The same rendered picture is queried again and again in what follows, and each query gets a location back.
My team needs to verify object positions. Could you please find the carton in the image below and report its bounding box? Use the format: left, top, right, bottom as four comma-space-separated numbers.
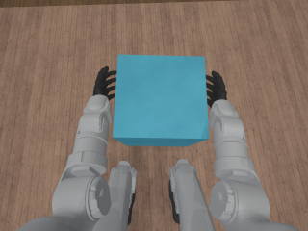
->
113, 54, 210, 147

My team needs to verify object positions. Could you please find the right robot upper arm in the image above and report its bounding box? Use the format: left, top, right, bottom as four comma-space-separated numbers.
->
209, 179, 299, 231

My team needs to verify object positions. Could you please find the right robot thigh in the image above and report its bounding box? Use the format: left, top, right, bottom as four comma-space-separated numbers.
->
169, 163, 216, 231

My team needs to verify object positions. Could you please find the robot left hand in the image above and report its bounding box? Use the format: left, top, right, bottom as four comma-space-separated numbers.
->
92, 66, 117, 101

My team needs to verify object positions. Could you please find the robot left forearm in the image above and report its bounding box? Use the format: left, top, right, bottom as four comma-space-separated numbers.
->
52, 94, 114, 212

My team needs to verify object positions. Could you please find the robot right forearm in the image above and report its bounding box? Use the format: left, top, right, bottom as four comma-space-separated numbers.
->
208, 99, 270, 212

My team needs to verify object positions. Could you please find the right robot foot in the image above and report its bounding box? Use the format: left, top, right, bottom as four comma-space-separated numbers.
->
168, 180, 180, 224

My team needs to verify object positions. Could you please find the robot right hand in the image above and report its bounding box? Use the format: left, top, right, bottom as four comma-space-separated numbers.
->
205, 71, 227, 109

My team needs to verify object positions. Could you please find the left robot upper arm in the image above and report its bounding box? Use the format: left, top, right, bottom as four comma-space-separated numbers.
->
16, 174, 112, 231

